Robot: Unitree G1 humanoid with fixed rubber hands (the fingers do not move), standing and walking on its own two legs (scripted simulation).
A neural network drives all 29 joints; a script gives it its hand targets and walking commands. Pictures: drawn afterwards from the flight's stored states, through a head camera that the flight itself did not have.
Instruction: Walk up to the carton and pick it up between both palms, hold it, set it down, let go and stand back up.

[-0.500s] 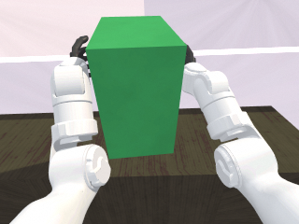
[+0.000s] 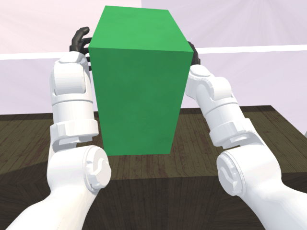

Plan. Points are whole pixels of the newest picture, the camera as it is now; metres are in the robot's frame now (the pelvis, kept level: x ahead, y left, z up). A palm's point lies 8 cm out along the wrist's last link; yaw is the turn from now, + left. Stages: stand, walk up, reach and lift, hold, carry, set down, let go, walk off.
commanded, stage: set down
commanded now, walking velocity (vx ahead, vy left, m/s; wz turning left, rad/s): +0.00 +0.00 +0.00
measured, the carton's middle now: (137, 80) +0.40 +0.00 +0.29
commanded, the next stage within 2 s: none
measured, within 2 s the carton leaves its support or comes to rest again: neither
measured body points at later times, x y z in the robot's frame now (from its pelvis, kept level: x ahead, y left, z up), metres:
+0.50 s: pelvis +0.01 +0.01 +0.00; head -0.05 +0.05 +0.45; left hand +0.41 +0.14 +0.32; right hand +0.40 -0.11 +0.25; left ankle +0.00 +0.13 -0.75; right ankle +0.05 -0.10 -0.75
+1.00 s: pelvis +0.01 +0.02 +0.00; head -0.04 +0.06 +0.45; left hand +0.42 +0.13 +0.29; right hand +0.40 -0.12 +0.22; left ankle +0.00 +0.13 -0.75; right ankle +0.05 -0.10 -0.75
